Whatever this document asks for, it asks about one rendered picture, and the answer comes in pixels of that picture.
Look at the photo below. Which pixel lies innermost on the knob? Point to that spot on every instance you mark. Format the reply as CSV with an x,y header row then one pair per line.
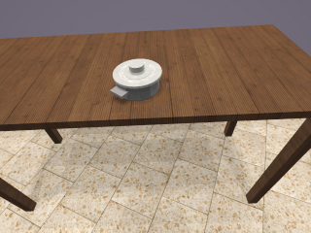
x,y
136,66

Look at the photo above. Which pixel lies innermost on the table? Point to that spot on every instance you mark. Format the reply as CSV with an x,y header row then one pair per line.
x,y
214,74

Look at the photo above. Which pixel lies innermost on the pot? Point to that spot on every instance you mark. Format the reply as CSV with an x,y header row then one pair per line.
x,y
135,94

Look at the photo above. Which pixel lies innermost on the lid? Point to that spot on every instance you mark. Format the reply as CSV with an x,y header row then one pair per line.
x,y
151,74

